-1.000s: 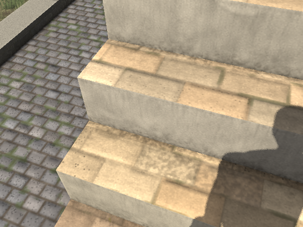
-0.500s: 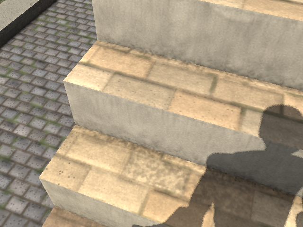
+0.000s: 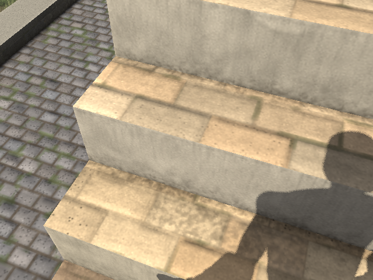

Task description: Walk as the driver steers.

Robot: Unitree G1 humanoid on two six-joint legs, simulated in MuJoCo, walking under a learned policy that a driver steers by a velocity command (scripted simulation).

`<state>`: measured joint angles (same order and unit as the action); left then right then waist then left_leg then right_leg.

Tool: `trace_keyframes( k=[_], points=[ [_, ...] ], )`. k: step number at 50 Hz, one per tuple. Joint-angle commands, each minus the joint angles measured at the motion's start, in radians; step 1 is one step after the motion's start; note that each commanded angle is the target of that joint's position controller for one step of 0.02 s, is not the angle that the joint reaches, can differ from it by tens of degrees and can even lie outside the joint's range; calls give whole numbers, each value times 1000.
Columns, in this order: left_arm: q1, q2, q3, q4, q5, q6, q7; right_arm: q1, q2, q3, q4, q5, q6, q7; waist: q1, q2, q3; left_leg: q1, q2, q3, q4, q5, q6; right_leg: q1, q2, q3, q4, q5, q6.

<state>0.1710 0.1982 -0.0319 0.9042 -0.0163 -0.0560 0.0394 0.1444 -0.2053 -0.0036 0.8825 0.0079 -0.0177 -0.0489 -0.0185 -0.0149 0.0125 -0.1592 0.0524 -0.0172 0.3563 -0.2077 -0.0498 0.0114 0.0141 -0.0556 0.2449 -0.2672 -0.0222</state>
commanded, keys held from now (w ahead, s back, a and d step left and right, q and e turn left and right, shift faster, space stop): w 1.00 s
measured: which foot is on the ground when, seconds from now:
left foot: down 0.00-1.00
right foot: down 0.00-1.00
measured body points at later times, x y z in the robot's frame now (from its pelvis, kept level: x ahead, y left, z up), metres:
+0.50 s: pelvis -0.02 +0.00 +0.00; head +0.00 +0.00 +0.45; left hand +0.08 +0.22 -0.14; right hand +0.06 -0.26 -0.14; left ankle -0.01 +0.15 -0.75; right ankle -0.09 -0.10 -0.75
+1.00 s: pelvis -0.01 -0.01 +0.00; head +0.01 -0.01 +0.45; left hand +0.08 +0.22 -0.14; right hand +0.08 -0.26 -0.14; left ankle -0.01 +0.15 -0.75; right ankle -0.09 -0.10 -0.75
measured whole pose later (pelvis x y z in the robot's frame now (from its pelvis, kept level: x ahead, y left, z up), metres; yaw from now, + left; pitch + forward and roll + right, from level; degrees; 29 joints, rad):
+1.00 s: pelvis -0.01 -0.01 +0.00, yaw +0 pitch +0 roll +0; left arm 0.19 0.19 -0.03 0.95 -0.02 -0.07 0.04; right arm 0.15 -0.22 -0.01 1.00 0.01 -0.02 -0.04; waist -0.02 -0.01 0.03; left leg -0.14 0.06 -0.03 0.29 -0.15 -0.06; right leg 0.02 0.02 -0.06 0.21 -0.23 -0.03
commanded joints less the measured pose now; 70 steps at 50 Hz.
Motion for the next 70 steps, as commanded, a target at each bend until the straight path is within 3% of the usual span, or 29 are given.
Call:
trace_keyframes(
  k=[1, 7, 13, 20, 25, 26, 27, 40, 70],
  points=[
    [-19, 87, 17, -60, 6, -15, 4, -1, -117, -22, -38, 4, -14, -2, -5, 12, -55, 45, 76, -47, -8, 382, 69, -9, -118, 72, -18, 437, -34],
    [-3, 76, 16, -53, 9, -20, 0, 0, -113, -18, -18, -5, -16, 3, 2, 14, -53, 21, 78, -54, -27, 317, 69, -4, -120, 82, -33, 357, -38],
    [-5, 71, 17, -40, 8, -20, -4, -12, -109, -16, 5, -2, -15, 10, 2, 8, -32, 1, 76, -55, -46, 270, 77, -16, -118, 90, -48, 282, -42],
    [9, 75, 23, -5, 0, -22, -10, 14, -114, -20, 38, -6, -4, -5, 0, 16, -12, -11, 74, -59, -50, 244, 97, -41, -117, 96, -53, 219, -54],
    [19, 71, 23, 14, 1, -24, -10, 29, -116, -24, 54, -5, -3, -8, 0, 10, -24, -3, 76, -61, -50, 274, 98, -27, -115, 95, -50, 246, -52],
    [12, 67, 20, 7, -10, -23, -8, 17, -121, -24, 50, 5, -5, -9, 0, 10, -19, -4, 76, -64, -43, 286, 96, -23, -112, 93, -44, 256, -49],
    [16, 68, 20, 10, -10, -23, -7, 21, -121, -24, 53, 6, -7, -9, 1, 10, -29, 0, 78, -64, -41, 293, 95, -19, -113, 92, -42, 264, -47],
    [33, 79, 16, 9, -3, -19, -4, 21, -123, -23, 74, -1, -7, 2, -2, 9, -35, 18, 81, -68, -52, 363, 77, 23, -120, 99, -32, 376, -35],
    [33, 83, 14, 4, 1, -21, -4, -7, -129, -27, 88, -3, -6, 7, -2, 4, -26, 8, 88, -73, -82, 334, 71, 45, -129, 121, -50, 361, -35]
  ],
)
